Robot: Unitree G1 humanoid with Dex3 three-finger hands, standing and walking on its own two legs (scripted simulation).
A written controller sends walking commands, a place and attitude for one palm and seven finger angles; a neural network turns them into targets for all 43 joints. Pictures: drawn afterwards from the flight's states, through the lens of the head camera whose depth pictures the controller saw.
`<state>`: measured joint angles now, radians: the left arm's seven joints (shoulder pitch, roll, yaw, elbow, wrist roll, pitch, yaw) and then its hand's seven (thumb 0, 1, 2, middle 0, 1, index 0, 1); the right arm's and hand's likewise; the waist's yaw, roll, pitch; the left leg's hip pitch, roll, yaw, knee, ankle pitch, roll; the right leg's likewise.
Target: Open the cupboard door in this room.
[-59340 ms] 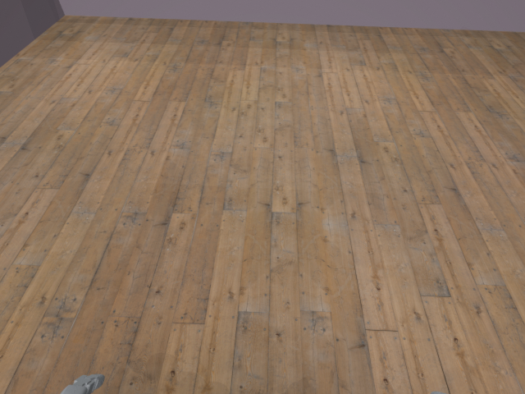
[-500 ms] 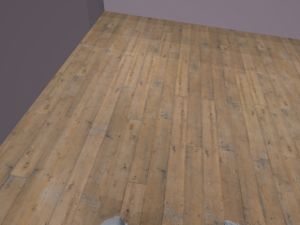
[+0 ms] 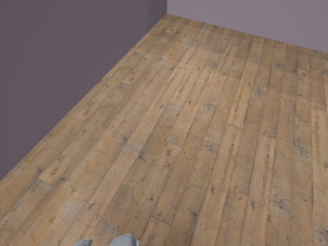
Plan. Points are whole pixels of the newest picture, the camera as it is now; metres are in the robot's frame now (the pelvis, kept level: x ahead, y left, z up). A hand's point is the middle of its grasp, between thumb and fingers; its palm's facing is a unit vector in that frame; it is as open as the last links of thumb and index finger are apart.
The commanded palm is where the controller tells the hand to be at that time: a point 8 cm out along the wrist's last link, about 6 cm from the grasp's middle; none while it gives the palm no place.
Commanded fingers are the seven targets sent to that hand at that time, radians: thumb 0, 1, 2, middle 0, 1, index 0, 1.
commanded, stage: turn to face it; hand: left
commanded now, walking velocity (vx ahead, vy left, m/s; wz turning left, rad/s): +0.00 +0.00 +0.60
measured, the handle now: out of the picture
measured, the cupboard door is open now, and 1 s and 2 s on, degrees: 48 48 48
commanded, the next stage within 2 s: none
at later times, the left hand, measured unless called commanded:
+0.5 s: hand out of the picture +0.11 +0.22 -0.15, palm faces +0.26 -0.93 -0.27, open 7.4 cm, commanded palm none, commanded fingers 0.00 0.90 0.90 -0.20 -0.30 -0.20 -0.30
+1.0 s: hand out of the picture -0.03 +0.20 -0.19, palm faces +0.59 -0.77 -0.25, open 7.3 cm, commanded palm none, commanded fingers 0.00 0.90 0.90 -0.20 -0.30 -0.20 -0.30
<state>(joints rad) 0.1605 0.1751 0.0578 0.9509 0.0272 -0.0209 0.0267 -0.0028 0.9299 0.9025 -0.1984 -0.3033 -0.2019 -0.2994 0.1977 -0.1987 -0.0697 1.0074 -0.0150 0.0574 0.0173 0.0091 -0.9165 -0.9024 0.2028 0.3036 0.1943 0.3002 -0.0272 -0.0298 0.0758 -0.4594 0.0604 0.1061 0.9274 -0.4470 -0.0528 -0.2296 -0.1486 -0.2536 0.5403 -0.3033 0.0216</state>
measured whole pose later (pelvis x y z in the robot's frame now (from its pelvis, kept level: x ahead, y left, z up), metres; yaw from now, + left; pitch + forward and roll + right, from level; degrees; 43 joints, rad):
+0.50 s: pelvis +0.05 -0.01 +0.00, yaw +15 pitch +2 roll -1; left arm 0.12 0.23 0.06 0.88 0.01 0.03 0.01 0.01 0.91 0.90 -0.19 -0.30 -0.20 -0.30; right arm 0.18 -0.22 -0.07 0.92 -0.03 0.05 0.01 0.01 -0.91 -0.90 0.21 0.30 0.20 0.30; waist -0.02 0.03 0.08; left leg -0.34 -0.01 -0.05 0.55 -0.24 0.01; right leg -0.37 -0.03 -0.03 0.70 -0.34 0.08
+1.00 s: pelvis +0.05 -0.01 -0.01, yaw +35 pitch +1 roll +0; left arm 0.20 0.26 0.08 0.94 0.02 0.06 0.02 0.01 0.91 0.90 -0.20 -0.30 -0.20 -0.30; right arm 0.10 -0.23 -0.07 0.90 -0.02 0.03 0.01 0.01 -0.91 -0.90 0.20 0.30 0.20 0.30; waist 0.00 -0.05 0.11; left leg -0.34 0.01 0.06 0.64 -0.33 0.04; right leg -0.44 -0.12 -0.10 1.06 -0.53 0.08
